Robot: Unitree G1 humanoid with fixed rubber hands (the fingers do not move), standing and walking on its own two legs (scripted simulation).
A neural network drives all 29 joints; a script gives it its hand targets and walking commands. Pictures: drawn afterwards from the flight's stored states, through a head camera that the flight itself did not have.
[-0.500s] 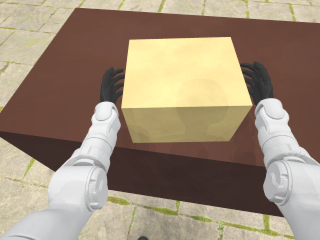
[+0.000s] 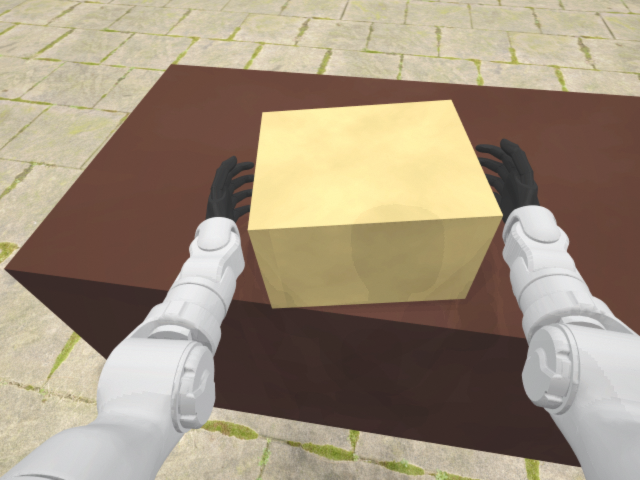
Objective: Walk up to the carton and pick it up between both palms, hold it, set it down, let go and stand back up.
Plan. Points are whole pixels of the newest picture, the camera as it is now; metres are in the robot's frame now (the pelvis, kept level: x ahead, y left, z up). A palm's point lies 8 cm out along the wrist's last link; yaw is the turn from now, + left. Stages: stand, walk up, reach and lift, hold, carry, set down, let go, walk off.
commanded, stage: reach and lift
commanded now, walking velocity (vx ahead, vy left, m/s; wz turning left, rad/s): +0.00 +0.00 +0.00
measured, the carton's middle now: (361, 203) +0.50 -0.01 +0.06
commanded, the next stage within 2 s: hold in 1.82 s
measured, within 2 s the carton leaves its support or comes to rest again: neither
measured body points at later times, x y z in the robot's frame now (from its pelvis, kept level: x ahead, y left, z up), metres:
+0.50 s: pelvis +0.00 +0.00 +0.01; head -0.04 +0.02 +0.46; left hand +0.39 +0.20 +0.13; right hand +0.43 -0.18 +0.17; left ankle +0.03 +0.13 -0.74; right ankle +0.01 -0.10 -0.74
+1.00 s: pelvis +0.00 +0.01 +0.01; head -0.07 +0.03 +0.46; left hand +0.38 +0.21 +0.16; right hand +0.41 -0.17 +0.19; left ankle +0.03 +0.13 -0.74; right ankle +0.01 -0.10 -0.74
